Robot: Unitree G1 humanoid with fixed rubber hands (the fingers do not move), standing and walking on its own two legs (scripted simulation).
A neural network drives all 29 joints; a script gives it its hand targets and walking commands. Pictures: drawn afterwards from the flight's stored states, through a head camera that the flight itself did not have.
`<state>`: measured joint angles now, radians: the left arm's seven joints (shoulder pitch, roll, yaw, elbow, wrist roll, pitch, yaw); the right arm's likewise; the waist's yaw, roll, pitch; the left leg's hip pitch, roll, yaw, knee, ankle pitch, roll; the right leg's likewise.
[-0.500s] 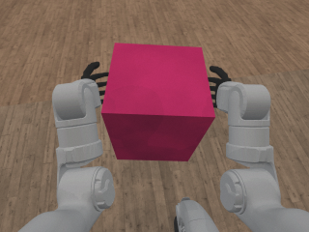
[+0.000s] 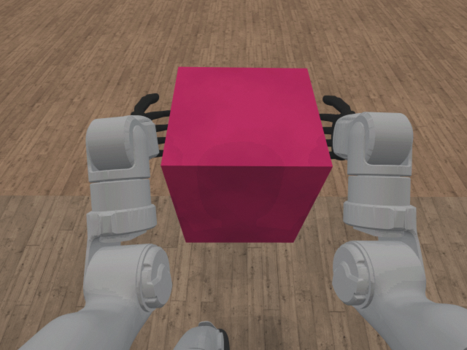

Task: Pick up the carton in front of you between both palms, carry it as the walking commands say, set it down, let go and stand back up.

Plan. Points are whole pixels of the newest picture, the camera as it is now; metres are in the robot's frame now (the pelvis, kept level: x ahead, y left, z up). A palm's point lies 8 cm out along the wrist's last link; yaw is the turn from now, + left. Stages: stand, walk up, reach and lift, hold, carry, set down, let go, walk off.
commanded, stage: carry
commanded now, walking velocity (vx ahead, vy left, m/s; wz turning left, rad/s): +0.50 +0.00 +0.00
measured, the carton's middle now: (241, 162) +0.40 +0.03 +0.10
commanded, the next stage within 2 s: none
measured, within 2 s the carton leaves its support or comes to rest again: neither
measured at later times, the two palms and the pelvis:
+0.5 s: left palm (191, 25) +0.68 +0.14 +0.22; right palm (332, 33) +0.68 -0.16 +0.20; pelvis +0.30 -0.01 +0.03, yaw +0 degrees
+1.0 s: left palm out of the picture +0.99 +0.14 +0.24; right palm out of the picture +0.95 -0.15 +0.22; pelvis +0.59 +0.02 +0.08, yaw -1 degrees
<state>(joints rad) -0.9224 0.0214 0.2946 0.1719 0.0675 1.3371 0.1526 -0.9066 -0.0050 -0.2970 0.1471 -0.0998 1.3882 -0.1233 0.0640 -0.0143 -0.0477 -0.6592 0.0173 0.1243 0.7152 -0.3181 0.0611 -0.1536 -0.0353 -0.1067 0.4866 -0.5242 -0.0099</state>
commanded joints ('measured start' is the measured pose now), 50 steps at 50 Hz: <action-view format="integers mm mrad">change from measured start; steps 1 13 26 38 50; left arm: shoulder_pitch -687 -653 -696 -720 -634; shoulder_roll -1136 -1044 -1140 -1133 -1086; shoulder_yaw -540 -510 -526 -579 -466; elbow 41 -116 -17 -52 -23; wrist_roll -456 -323 -436 -500 -343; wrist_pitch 15 -6 -2 24 -12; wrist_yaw -294 -194 -267 -282 -221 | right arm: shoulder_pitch -678 -922 -839 -701 -974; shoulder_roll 1041 1137 1094 993 1171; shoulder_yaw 528 635 541 524 617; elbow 39 -286 -88 -43 -258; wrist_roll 406 606 488 368 609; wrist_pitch -51 -69 -56 -35 -82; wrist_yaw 202 229 230 170 233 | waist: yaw -153 -146 23 -6 -135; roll -33 141 -19 -129 110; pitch -547 -495 -508 -422 -510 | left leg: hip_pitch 682 814 -232 162 821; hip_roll -56 239 5 -60 250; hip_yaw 46 -329 -162 68 -401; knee -167 -323 724 -20 -300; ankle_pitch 45 277 -164 -4 222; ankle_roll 41 180 -7 -8 166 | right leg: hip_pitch -39 -651 411 145 -665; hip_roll -119 -14 -270 -179 -2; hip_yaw -12 69 544 155 97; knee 322 554 -8 -58 709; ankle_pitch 799 112 595 637 64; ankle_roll -60 -21 -272 -164 -31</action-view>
